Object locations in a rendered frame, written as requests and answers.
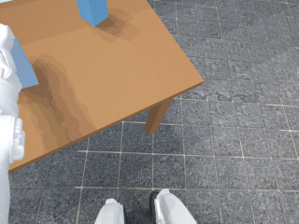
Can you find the left robot upper arm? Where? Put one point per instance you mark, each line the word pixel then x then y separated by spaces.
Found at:
pixel 12 145

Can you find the left robot thigh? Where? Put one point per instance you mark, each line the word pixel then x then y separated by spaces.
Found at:
pixel 110 213

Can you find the sponge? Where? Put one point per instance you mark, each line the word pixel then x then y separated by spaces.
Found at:
pixel 24 70

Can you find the robot right shin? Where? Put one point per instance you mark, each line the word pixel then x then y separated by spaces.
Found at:
pixel 163 191

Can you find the robot left hand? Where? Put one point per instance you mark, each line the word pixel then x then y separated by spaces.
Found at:
pixel 6 38

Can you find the robot left forearm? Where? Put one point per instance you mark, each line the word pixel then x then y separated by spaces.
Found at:
pixel 9 85

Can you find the table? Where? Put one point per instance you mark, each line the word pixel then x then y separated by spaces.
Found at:
pixel 92 78

